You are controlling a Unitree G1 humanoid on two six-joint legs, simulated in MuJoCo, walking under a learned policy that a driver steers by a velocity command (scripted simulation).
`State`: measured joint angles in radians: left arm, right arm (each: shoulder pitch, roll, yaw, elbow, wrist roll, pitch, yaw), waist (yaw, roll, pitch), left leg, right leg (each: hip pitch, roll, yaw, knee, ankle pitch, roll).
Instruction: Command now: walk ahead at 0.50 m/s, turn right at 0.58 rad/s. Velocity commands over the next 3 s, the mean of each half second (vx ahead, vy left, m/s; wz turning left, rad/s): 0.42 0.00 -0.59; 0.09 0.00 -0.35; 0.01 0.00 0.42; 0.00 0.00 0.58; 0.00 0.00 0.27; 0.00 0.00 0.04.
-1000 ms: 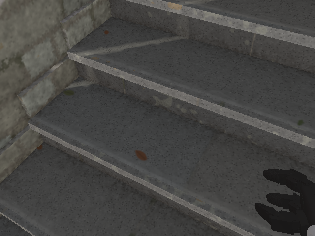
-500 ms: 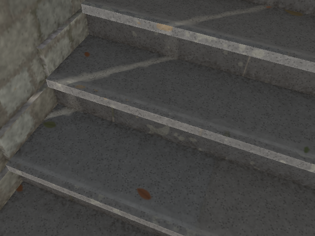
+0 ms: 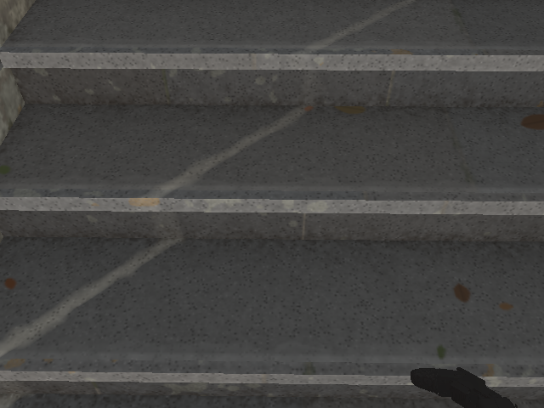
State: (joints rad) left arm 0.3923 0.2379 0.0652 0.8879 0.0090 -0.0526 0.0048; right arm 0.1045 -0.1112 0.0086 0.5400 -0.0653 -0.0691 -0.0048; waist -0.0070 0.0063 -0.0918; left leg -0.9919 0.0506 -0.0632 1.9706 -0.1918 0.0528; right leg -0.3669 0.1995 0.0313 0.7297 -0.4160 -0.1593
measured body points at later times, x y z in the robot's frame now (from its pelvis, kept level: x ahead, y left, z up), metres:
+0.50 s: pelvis +0.27 +0.04 +0.17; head +0.30 +0.04 +0.61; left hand +0.57 +0.18 +0.11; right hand +0.23 -0.22 +0.03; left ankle +0.31 +0.14 -0.55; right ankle +0.27 -0.09 -0.35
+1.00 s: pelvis +0.45 -0.13 +0.27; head +0.49 -0.16 +0.72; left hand +0.70 -0.01 +0.16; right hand +0.42 -0.41 +0.14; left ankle +0.42 +0.05 -0.28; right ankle +0.52 -0.26 -0.40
